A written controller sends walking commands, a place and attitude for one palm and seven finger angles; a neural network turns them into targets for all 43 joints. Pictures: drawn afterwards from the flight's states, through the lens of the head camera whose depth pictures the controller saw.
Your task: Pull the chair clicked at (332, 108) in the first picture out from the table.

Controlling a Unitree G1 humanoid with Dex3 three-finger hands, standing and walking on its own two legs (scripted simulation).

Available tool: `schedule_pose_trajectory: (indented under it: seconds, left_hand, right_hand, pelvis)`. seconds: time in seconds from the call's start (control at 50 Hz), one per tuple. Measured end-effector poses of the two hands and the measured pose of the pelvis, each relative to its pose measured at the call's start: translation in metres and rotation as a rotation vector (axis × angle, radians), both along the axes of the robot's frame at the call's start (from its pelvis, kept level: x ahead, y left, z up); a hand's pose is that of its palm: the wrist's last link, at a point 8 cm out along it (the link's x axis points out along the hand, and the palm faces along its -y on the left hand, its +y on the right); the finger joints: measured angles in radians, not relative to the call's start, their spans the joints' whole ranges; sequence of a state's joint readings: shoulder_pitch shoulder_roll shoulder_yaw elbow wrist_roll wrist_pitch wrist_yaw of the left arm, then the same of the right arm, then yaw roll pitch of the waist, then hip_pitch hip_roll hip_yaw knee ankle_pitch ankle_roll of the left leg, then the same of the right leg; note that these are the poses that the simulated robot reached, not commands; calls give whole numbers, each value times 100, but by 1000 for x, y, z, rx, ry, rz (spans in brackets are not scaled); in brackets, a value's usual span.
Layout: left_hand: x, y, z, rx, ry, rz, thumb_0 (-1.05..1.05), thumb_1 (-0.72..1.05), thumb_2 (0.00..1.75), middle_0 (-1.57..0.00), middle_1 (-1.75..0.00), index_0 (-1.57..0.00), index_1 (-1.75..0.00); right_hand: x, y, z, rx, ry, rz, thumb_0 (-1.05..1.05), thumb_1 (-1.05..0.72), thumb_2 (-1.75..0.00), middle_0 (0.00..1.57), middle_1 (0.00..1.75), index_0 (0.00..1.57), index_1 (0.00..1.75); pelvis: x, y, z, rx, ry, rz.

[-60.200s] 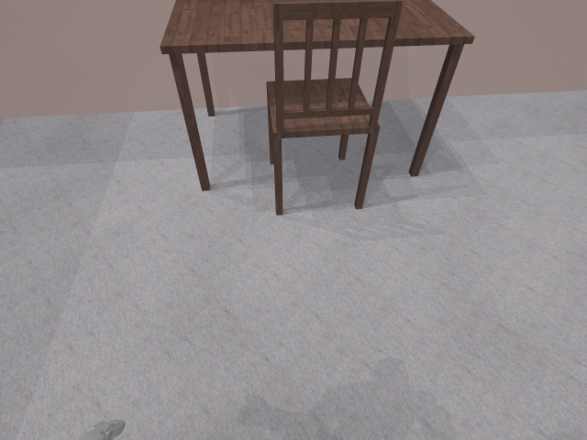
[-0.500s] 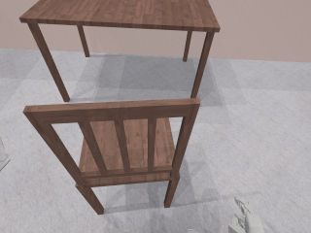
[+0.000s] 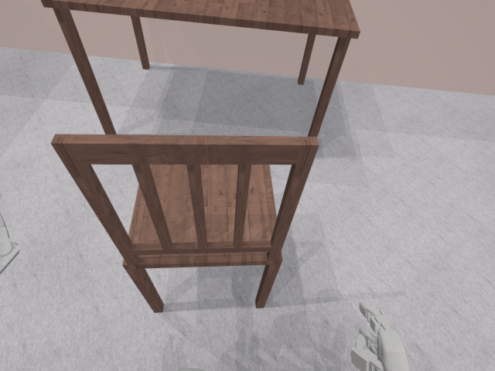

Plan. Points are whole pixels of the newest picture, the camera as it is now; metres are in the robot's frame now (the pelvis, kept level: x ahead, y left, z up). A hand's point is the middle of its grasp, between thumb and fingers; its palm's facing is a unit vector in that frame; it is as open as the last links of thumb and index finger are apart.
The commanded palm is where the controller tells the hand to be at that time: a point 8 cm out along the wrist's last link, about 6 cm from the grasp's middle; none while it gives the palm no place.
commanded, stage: step back with the hand held close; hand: left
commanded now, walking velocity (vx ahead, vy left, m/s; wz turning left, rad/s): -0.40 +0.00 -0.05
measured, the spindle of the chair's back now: (199, 211) +0.41 +0.14 -0.06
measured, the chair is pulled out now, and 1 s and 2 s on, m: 0.66 0.66 0.66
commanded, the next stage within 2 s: stop stepping back and stand still in 0.12 s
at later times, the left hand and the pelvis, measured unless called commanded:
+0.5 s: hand out of the picture +0.07 +0.24 +0.18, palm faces +0.42 -0.78 -0.46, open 7.5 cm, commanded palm +0.02 +0.28 +0.18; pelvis -0.12 -0.02 +0.00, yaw +0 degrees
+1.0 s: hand out of the picture +0.02 +0.25 +0.19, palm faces +0.37 -0.78 -0.51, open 7.5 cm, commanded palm -0.03 +0.28 +0.18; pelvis -0.18 -0.01 +0.01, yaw -3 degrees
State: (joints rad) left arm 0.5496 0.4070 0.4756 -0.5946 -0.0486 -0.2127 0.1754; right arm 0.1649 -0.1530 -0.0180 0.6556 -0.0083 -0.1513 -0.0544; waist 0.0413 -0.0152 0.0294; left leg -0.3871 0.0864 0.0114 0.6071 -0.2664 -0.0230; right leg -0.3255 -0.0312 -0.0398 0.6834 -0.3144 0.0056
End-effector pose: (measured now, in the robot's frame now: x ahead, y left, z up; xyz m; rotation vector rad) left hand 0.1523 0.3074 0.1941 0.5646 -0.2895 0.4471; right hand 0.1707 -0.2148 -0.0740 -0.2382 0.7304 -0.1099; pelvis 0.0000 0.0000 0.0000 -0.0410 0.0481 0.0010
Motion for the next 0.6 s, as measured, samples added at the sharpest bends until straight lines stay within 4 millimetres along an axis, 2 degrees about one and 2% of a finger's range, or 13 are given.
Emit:
schedule_pose_trajectory:
  seconds: [0.12, 0.18, 0.24, 0.32, 0.4, 0.48, 0.54, 0.6]
  left_hand:
    - [4, -43, 1, 39, 22, -142, 1, 89, 90, -21, -30, -20, -30]
    - [-5, -53, -1, 55, 74, -205, 1, 88, 90, -21, -30, -21, -30]
    - [-21, -46, -5, 72, 139, -206, 1, 88, 90, -22, -30, -21, -30]
    - [-52, -26, -16, 85, 179, -168, 1, 88, 90, -22, -30, -21, -30]
    - [-85, -19, -20, 32, 158, -104, 1, 88, 90, -22, -30, -21, -30]
    - [-115, -26, -5, 7, 39, -72, 1, 88, 90, -22, -30, -21, -30]
    - [-132, -29, 2, -2, -26, -56, 1, 88, 90, -21, -30, -21, -30]
    - [-143, -25, -1, -31, -42, -38, 1, 88, 90, -21, -30, -21, -30]
  right_hand:
    - [-21, -17, -9, 31, -3, 2, 1, -91, -90, 21, 30, 20, 30]
    - [-42, -32, -2, 27, 8, -73, 1, -91, -90, 21, 30, 20, 30]
    - [-64, -45, 7, -9, 16, -138, 1, -91, -90, 21, 30, 20, 30]
    - [-89, -53, 11, -63, 1, -183, 1, -91, -90, 20, 30, 20, 30]
    - [-116, -47, 15, -62, -9, -159, 1, -91, -90, 20, 30, 20, 29]
    - [-138, -38, 9, -31, -32, -92, 1, -91, -90, 20, 30, 20, 29]
    - [-155, -33, 3, -5, -24, -73, 1, -91, -90, 20, 30, 20, 30]
    - [-172, -33, -1, -1, -11, -82, 1, -91, -90, 21, 30, 20, 30]
  pelvis:
    - [-34, -17, -1, -22, -13, -14]
    - [-47, -19, 3, 16, -1, -20]
    - [-57, -16, 7, 38, 12, -25]
    - [-77, -10, -2, 32, -8, -9]
    - [-95, -13, 0, 46, -41, -27]
    - [-113, -16, -1, 19, -84, -10]
    - [-125, -18, -1, 6, -103, 1]
    - [-137, -15, -1, 12, -96, -15]
